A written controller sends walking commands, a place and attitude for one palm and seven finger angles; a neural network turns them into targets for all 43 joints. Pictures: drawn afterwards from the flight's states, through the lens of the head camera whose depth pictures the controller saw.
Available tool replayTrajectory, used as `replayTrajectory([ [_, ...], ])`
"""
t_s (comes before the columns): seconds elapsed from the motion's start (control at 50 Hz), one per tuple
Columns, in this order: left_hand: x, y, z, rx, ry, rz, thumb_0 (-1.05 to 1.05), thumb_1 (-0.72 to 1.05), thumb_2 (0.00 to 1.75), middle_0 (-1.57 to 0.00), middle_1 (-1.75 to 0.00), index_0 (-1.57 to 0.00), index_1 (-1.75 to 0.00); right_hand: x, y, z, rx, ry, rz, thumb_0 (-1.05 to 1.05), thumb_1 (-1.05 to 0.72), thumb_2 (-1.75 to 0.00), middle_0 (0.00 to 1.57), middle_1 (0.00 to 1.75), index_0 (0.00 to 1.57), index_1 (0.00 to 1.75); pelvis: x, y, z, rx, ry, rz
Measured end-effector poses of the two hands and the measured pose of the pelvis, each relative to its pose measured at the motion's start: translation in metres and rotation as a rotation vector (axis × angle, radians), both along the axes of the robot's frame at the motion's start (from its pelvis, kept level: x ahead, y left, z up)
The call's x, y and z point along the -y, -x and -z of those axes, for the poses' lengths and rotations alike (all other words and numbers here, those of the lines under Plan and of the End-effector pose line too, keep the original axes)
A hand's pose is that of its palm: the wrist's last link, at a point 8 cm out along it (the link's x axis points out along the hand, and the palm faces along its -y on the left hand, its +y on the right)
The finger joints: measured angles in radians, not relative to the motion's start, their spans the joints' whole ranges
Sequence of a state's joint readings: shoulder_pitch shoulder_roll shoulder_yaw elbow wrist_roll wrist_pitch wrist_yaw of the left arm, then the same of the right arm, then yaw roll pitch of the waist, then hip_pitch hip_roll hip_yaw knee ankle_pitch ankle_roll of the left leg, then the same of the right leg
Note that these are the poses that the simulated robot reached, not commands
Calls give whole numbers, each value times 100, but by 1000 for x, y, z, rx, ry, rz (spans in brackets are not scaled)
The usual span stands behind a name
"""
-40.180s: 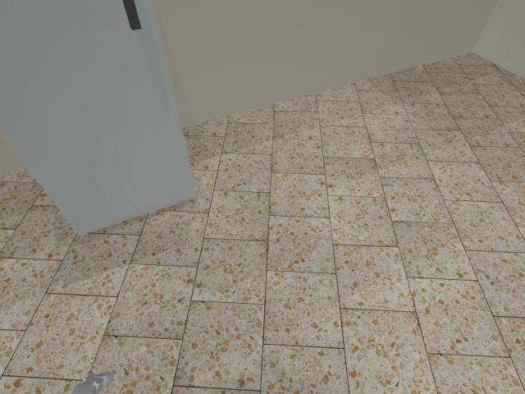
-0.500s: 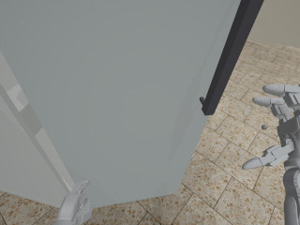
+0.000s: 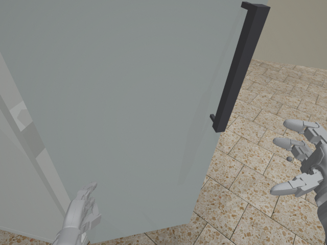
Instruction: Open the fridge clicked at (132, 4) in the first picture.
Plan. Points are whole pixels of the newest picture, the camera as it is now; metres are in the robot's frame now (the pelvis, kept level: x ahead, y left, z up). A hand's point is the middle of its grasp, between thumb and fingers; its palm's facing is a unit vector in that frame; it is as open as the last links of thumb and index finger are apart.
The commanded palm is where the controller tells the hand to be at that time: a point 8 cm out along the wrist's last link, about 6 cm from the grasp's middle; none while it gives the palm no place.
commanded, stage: draw the hand back to the body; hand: right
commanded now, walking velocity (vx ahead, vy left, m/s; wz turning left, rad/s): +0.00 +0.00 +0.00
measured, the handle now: (230, 76) +0.42 -0.16 +0.26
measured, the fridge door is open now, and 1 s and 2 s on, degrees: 66 66 66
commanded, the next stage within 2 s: step back with the hand held close in 1.06 s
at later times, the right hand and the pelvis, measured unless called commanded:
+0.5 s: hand (304, 170) +0.22 -0.28 +0.17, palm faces +0.43 +0.83 -0.36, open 10.6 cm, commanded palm +0.16 -0.31 +0.18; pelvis +0.01 -0.02 +0.01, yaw +2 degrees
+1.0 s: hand (314, 177) +0.21 -0.30 +0.16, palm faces +0.48 +0.80 -0.37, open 7.5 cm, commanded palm +0.16 -0.33 +0.18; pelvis +0.02 -0.02 +0.01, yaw +1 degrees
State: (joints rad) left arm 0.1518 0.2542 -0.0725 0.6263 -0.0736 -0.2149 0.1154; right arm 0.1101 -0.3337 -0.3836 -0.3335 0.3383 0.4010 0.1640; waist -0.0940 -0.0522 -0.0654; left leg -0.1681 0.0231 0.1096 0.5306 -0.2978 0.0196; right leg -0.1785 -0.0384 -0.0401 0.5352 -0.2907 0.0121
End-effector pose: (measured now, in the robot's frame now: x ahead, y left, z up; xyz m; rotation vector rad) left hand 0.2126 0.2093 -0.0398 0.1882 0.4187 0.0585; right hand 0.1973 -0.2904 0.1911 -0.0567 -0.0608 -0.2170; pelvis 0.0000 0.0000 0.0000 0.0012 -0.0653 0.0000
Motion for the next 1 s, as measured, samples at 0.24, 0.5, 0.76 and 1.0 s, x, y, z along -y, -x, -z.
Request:
replayTrajectory([
  [0.24,3,45,34,-213,-41,3,1,90,90,-21,-30,-20,-30,15,27,7,122,306,234,-1,20,-37,24,95,24,94,10,3,-3,3,-4,-9],
  [0.5,8,52,37,-262,-28,-62,2,90,90,-21,-30,-20,-30,27,21,11,94,370,208,0,-25,-60,23,68,23,68,23,-7,-6,10,-3,-31],
  [0.76,15,19,22,-213,-58,-21,1,90,90,-21,-30,-20,-30,44,36,19,23,374,266,1,-71,-82,22,41,21,41,28,-15,-8,6,-7,-22],
  [1.0,24,13,23,-219,-44,11,1,90,90,-21,-30,-20,-30,41,34,17,29,361,285,1,-87,-89,21,31,20,31,25,-16,-8,11,-6,-15],
])
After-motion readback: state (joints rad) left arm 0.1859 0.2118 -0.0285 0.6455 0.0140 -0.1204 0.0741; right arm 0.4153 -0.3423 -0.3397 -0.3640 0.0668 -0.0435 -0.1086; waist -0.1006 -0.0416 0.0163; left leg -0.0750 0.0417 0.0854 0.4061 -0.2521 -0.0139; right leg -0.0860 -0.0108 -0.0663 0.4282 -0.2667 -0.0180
